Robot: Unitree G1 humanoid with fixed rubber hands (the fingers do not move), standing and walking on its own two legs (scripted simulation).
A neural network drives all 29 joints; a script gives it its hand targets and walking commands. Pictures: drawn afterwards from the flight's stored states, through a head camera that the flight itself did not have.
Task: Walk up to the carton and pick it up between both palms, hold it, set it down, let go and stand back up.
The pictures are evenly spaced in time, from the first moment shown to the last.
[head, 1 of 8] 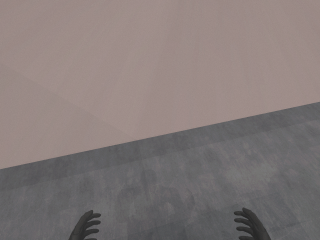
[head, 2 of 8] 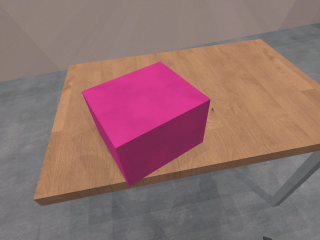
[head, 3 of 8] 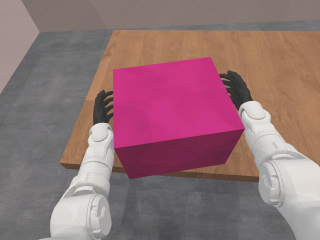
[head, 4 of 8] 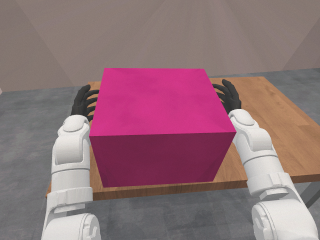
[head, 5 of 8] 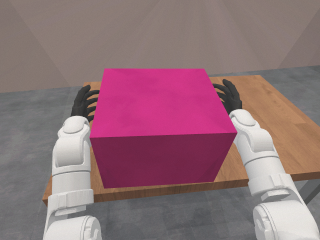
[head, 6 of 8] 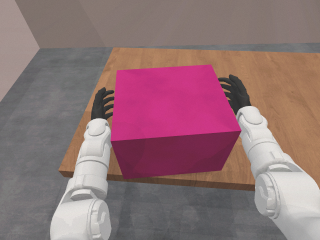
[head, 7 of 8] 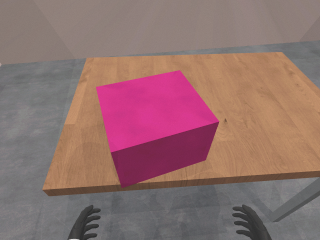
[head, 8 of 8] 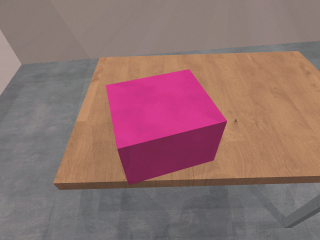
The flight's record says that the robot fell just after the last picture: no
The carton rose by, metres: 0.14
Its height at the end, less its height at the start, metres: +0.00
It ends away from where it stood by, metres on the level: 0.02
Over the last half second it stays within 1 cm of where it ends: yes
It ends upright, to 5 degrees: yes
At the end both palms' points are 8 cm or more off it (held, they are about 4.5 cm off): yes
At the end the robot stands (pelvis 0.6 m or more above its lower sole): yes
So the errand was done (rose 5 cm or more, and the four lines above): yes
